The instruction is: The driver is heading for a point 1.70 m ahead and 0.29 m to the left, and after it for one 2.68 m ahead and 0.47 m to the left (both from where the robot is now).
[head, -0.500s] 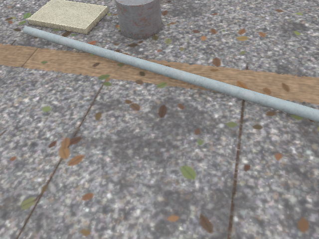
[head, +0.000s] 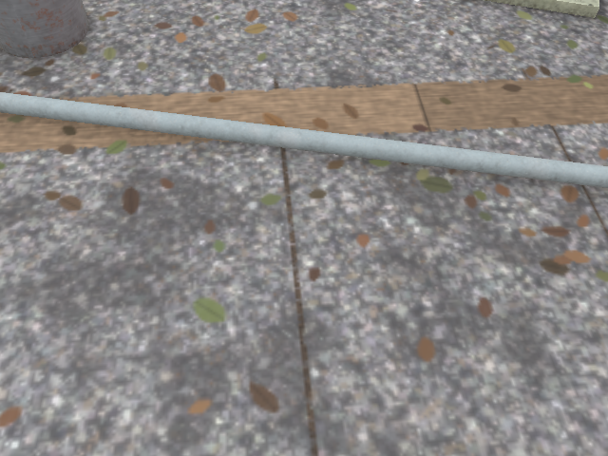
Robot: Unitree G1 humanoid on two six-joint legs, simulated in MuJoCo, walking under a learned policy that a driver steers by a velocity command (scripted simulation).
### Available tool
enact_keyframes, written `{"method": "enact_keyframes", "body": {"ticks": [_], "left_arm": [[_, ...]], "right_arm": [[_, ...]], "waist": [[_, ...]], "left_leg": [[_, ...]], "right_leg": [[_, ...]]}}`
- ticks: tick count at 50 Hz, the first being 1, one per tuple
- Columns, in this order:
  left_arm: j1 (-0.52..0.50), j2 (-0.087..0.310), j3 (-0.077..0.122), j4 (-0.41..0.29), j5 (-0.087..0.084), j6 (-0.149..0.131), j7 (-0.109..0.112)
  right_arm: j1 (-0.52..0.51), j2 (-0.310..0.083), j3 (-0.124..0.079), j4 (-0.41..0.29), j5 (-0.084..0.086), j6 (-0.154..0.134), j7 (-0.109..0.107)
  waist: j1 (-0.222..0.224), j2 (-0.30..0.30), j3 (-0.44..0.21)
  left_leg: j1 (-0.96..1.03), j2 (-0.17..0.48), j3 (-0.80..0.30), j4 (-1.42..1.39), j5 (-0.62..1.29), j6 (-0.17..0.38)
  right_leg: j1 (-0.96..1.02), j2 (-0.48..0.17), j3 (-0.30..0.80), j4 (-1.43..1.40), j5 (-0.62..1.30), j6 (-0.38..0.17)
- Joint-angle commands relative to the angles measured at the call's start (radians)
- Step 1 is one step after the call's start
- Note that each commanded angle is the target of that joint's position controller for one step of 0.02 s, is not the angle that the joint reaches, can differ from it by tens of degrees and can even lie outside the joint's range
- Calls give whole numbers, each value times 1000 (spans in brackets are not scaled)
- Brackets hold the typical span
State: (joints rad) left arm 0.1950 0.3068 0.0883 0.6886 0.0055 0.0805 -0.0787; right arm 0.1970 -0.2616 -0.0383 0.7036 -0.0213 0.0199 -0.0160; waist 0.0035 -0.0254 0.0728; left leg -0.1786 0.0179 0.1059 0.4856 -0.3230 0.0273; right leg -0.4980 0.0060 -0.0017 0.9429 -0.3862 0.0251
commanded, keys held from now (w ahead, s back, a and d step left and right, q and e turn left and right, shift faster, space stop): shift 0.06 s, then q+shift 0.54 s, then shift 0.08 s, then w+shift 0.02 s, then w+e+shift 0.30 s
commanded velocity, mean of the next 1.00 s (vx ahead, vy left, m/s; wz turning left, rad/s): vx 0.15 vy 0.00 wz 0.23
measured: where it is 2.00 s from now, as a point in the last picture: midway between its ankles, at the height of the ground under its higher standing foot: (317, 227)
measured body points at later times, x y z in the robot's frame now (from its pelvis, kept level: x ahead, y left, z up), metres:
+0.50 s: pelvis +0.01 -0.02 -0.01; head +0.04 +0.00 +0.44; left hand +0.11 +0.27 -0.12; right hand +0.14 -0.28 -0.12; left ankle -0.01 +0.07 -0.71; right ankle +0.02 -0.12 -0.74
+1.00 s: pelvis +0.09 +0.04 +0.01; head +0.08 +0.05 +0.46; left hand +0.04 +0.33 -0.13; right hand +0.22 -0.20 -0.11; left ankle -0.02 +0.07 -0.74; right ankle +0.23 -0.09 -0.64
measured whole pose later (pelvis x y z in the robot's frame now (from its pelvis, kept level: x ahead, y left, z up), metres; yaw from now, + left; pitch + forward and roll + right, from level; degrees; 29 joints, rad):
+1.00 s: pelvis +0.09 +0.04 +0.01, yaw +16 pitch +0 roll -1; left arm 0.33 0.32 0.09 0.91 0.03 0.03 -0.07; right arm 0.35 -0.26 -0.03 0.85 -0.03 -0.06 0.00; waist 0.02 -0.02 -0.02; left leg 0.04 -0.06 0.09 0.24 -0.29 0.08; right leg -0.71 0.01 0.11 1.10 -0.08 0.01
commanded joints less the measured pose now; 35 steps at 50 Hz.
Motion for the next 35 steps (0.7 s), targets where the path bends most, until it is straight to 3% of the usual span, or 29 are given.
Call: {"method": "enact_keyframes", "body": {"ticks": [1,3,4,5,6,7,8,9,10,11,12,14,18,23,26,27,28,29,30,31,32,33,34,35], "left_arm": [[-63,42,-5,-98,-6,-18,7],[-43,43,-7,-88,-1,-26,21],[-18,28,-14,-77,8,-38,30],[12,45,-16,-63,24,-54,41],[89,109,-20,-64,40,-74,51],[87,87,-37,-34,-4,-76,62],[35,45,-48,-30,-4,-75,67],[-18,57,-48,-26,4,-72,75],[-50,82,-39,-29,11,-63,84],[-53,108,-30,-25,6,-58,94],[-48,119,-22,-20,5,-52,97],[-53,95,-22,-19,3,-47,98],[-73,60,-21,-7,15,-46,99],[-56,95,-3,4,23,-55,88],[-77,120,8,-5,13,-53,78],[-70,121,12,-1,5,-52,71],[-32,96,10,-4,-1,-49,61],[-114,35,-11,-111,7,-41,54],[-188,72,-12,-112,31,-33,66],[-165,58,-16,-98,17,-31,69],[-128,65,-14,-66,6,-38,74],[-86,85,-8,-41,12,-40,78],[-32,97,-5,-10,22,-36,76],[-3,105,-3,3,31,-32,66]], "right_arm": [[59,-173,-47,-23,3,-9,12],[58,-181,-49,-15,10,-9,17],[55,-179,-47,-5,19,-7,20],[77,-148,-38,9,20,-11,23],[116,-37,-4,-21,11,-12,32],[99,-24,5,-8,22,17,42],[56,-87,-13,-3,30,31,45],[33,-101,-22,-2,32,33,51],[50,-126,-33,19,28,32,52],[78,-142,-43,35,20,35,56],[106,-142,-47,50,18,35,59],[112,-119,-48,52,20,38,63],[59,-90,-46,19,14,45,77],[5,-83,-45,-39,23,43,89],[23,-88,-53,-51,29,40,83],[64,-95,-56,-36,20,33,75],[123,-181,-77,-23,-2,18,58],[169,-356,-114,-38,18,11,55],[232,-321,-115,-32,25,12,53],[187,-285,-99,-30,19,16,45],[103,-233,-81,-38,19,23,35],[36,-200,-68,-48,31,25,28],[2,-172,-57,-57,31,25,25],[40,-165,-53,-45,31,22,30]], "waist": [[-39,206,-94],[-24,206,-105],[4,178,-111],[19,103,-139],[13,-141,-262],[33,-205,-293],[28,-124,-205],[15,-140,-127],[1,-130,-94],[-6,-145,-77],[-9,-132,-79],[-10,-94,-78],[-2,-106,-38],[8,-117,-82],[-21,-99,-108],[-48,-48,-122],[-69,178,-117],[-72,384,-98],[-128,171,-140],[-96,150,-108],[-48,113,-64],[-13,119,-65],[2,126,-88],[-4,111,-133]], "left_leg": [[72,233,-126,-42,618,144],[67,230,-127,19,604,127],[14,206,-113,75,553,98],[-78,174,-88,143,435,49],[-242,106,-31,321,-50,-22],[-168,44,-86,282,-299,-32],[-173,43,-132,304,-294,-37],[-207,17,-131,330,-276,-38],[-223,6,-126,364,-233,-39],[-224,-3,-113,412,-191,-38],[-239,-14,-99,483,-174,-40],[-264,-11,-96,578,-147,-44],[-301,21,-69,517,-74,-44],[-202,18,-15,352,-93,-6],[-96,-8,15,201,-62,26],[0,-19,-15,79,27,40],[106,110,-280,-125,108,82],[174,377,-758,-161,543,245],[219,359,-701,-147,508,294],[178,327,-608,-140,469,289],[131,260,-502,-140,452,251],[106,203,-433,-136,491,213],[86,169,-376,-133,567,198],[102,152,-376,-167,390,194]], "right_leg": [[64,35,-57,-150,-31,-21],[140,63,-82,-273,0,-42],[251,68,-63,-437,117,-52],[416,-1,36,-567,288,-60],[654,-325,356,-596,677,-107],[503,-421,374,-558,906,-250],[477,-361,292,-554,837,-256],[434,-325,229,-560,762,-233],[415,-287,175,-567,699,-205],[391,-276,126,-571,708,-195],[387,-272,92,-570,707,-199],[359,-283,46,-588,609,-213],[323,-291,-16,-624,349,-209],[326,-356,-52,-565,352,-184],[303,-372,-91,-465,308,-122],[245,-346,-140,-365,233,-69],[91,-247,-235,-89,49,3],[-226,-31,-188,126,-344,64],[-264,-43,-5,226,-308,48],[-269,-52,18,262,-219,31],[-236,-72,29,243,-104,19],[-188,-77,30,213,-21,16],[-128,-67,16,222,33,20],[-100,-62,9,225,67,22]]}}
